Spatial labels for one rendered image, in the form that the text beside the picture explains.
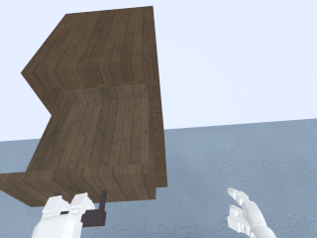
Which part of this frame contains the handle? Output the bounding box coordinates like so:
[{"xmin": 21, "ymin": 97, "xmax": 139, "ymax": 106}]
[{"xmin": 55, "ymin": 189, "xmax": 107, "ymax": 227}]

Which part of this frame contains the robot right forearm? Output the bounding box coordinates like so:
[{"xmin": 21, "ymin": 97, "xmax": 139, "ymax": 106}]
[{"xmin": 250, "ymin": 225, "xmax": 277, "ymax": 238}]

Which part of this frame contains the left robot hand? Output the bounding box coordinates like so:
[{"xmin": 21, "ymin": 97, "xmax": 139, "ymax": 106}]
[{"xmin": 32, "ymin": 192, "xmax": 95, "ymax": 238}]

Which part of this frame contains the right robot hand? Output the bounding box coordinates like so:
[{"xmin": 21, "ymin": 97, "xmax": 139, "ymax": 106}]
[{"xmin": 227, "ymin": 187, "xmax": 266, "ymax": 237}]

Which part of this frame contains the cabinet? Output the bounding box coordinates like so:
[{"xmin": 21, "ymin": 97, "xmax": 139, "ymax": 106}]
[{"xmin": 21, "ymin": 6, "xmax": 167, "ymax": 187}]

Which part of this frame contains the drawer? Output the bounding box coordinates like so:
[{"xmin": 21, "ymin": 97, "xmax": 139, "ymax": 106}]
[{"xmin": 0, "ymin": 83, "xmax": 157, "ymax": 207}]

